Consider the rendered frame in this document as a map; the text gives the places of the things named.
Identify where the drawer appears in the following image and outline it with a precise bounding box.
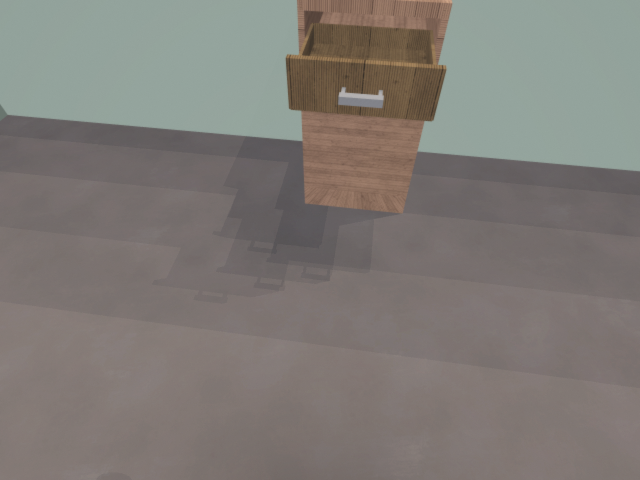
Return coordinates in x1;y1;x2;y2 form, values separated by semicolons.
286;23;447;121

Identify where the handle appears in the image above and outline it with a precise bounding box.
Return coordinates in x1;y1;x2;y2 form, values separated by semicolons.
338;87;384;108

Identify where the cabinet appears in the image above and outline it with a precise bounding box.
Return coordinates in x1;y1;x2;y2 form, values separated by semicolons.
297;0;452;214

